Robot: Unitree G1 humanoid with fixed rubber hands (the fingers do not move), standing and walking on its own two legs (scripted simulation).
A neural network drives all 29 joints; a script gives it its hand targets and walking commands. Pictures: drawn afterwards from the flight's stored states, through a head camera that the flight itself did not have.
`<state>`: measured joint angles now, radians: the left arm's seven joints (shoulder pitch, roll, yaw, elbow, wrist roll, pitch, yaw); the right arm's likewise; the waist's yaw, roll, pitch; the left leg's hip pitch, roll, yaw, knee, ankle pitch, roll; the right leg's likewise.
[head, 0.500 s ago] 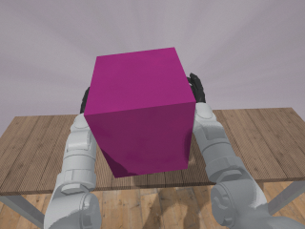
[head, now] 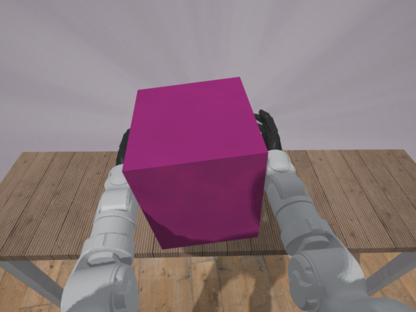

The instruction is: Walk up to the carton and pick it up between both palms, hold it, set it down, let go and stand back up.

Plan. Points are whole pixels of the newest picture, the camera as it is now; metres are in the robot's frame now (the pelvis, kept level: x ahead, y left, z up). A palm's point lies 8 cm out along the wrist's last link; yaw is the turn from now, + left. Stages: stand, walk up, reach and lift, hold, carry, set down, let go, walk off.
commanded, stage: set down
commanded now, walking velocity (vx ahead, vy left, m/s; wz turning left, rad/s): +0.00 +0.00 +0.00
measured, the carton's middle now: (199, 165) +0.37 +0.01 +0.11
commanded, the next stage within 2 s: none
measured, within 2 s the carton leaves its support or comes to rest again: rests again in 1.92 s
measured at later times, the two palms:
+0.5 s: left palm (131, 170) +0.40 +0.16 +0.06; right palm (263, 151) +0.41 -0.13 +0.10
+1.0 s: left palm (137, 179) +0.41 +0.16 +0.02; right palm (258, 158) +0.43 -0.13 +0.06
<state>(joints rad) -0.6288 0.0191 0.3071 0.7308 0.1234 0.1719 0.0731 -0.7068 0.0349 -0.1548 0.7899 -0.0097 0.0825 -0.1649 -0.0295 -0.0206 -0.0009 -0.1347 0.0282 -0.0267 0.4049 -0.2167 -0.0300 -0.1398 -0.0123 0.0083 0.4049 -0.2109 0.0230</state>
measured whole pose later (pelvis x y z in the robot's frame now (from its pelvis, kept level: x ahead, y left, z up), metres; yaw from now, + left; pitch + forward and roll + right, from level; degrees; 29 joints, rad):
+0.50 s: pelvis +0.01 +0.00 +0.00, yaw +0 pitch +1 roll +0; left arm -0.63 0.01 0.34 0.85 0.12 0.01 0.08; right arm -0.71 0.06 -0.23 0.84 -0.10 -0.02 -0.13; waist -0.02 -0.02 0.00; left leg -0.19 0.03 -0.03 0.40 -0.22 -0.03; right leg -0.20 -0.01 0.01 0.40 -0.22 0.02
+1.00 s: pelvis +0.03 +0.00 +0.00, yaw +0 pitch +9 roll +0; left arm -0.63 0.01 0.34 0.99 0.12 -0.19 0.10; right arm -0.69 0.07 -0.27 0.89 -0.16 -0.15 -0.11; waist -0.02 -0.02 -0.05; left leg -0.33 0.03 -0.03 0.40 -0.22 -0.03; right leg -0.34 -0.01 0.01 0.40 -0.22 0.02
